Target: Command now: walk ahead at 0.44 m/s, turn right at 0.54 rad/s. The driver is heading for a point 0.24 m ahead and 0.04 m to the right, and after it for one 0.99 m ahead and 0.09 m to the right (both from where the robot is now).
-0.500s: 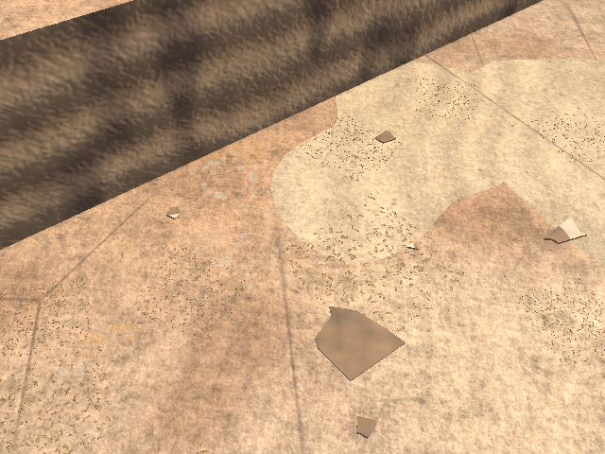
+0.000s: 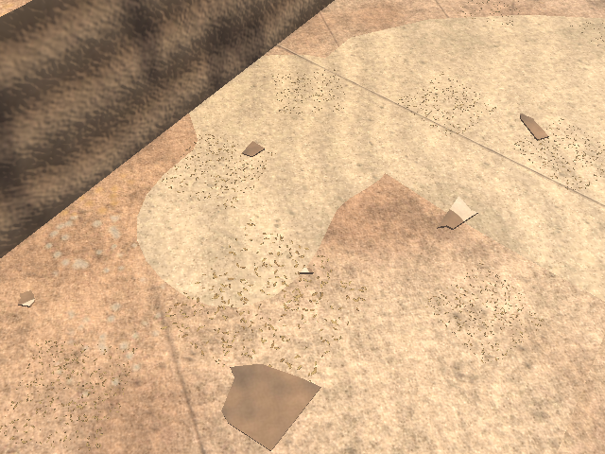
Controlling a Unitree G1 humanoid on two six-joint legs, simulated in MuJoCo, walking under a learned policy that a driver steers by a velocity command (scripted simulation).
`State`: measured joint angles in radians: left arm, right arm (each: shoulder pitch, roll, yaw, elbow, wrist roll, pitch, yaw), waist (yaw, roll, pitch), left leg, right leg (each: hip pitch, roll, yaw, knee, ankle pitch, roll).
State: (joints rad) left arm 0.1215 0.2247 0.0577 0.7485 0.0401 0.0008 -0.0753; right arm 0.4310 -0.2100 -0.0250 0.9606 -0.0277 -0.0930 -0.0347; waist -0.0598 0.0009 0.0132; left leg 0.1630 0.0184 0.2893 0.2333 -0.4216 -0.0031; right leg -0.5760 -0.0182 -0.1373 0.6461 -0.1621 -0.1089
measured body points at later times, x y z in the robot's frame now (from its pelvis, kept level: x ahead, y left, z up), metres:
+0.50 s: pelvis +0.20 -0.03 +0.01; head +0.24 -0.05 +0.46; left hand +0.34 +0.23 -0.10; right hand +0.29 -0.30 -0.10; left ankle +0.35 +0.08 -0.68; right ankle +0.15 -0.08 -0.72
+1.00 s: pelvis +0.26 -0.01 +0.01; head +0.27 -0.01 +0.46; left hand +0.41 +0.21 -0.12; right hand +0.27 -0.27 -0.12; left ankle +0.34 +0.06 -0.72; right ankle +0.20 -0.11 -0.73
